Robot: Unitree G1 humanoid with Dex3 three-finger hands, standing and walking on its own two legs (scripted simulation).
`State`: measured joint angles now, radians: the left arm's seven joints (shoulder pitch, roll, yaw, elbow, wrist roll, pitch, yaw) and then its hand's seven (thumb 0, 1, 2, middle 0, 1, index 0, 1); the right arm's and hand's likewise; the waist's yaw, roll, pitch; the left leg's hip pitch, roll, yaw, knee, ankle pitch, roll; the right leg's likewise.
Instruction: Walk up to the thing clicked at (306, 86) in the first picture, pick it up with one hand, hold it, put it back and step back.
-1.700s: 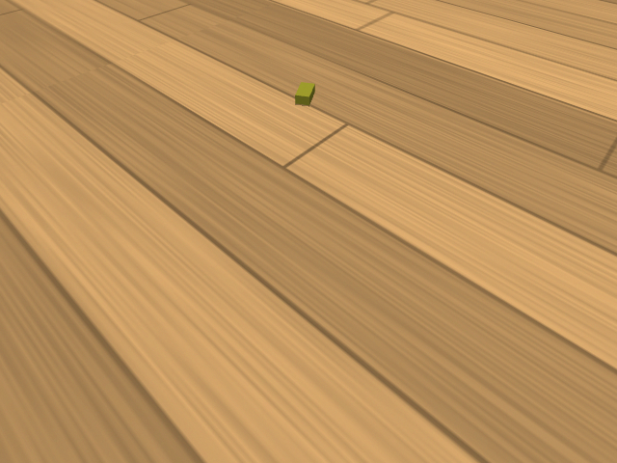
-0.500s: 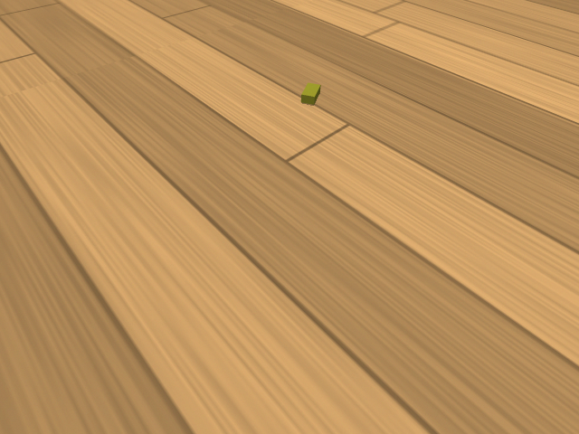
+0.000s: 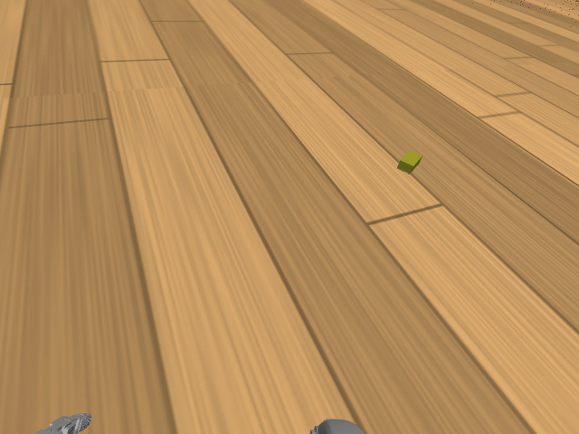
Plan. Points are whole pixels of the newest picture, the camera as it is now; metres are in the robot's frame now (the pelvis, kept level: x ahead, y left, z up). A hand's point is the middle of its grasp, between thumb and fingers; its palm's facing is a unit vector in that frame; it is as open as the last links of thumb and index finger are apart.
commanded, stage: walk up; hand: left
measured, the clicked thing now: (409, 161) +1.85 -0.97 -0.74
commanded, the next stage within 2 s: none
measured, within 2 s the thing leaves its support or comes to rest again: neither
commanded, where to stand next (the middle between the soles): +1.74 -1.36 m, yaw +51 degrees
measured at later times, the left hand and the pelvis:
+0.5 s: hand (208, 380) +0.25 +0.11 -0.11, palm faces +0.29 -0.87 -0.40, open 7.4 cm; pelvis +0.28 -0.18 +0.00, yaw +15 degrees
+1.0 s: hand (273, 239) +0.59 +0.00 -0.15, palm faces +0.31 -0.91 -0.27, open 7.4 cm; pelvis +0.55 -0.31 -0.02, yaw +25 degrees
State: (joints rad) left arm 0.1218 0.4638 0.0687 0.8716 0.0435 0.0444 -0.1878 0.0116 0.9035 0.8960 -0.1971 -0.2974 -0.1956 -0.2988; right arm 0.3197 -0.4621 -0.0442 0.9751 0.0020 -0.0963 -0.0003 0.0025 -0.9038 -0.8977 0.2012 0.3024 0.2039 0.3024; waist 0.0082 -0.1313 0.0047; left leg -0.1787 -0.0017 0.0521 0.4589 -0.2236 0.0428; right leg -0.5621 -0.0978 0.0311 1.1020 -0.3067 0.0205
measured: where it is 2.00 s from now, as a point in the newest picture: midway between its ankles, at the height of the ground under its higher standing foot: (385, 262)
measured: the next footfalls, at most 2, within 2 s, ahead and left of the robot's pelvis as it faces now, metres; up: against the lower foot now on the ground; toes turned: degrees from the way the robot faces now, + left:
right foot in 0.28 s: +0.31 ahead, -0.26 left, +0.00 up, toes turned +6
left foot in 0.68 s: +0.52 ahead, -0.11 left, +0.00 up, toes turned +26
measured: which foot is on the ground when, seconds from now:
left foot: down 0.00-0.30, up 0.32-0.66, down 0.68-1.00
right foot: up 0.00-0.26, down 0.28-0.70, up 0.72-1.00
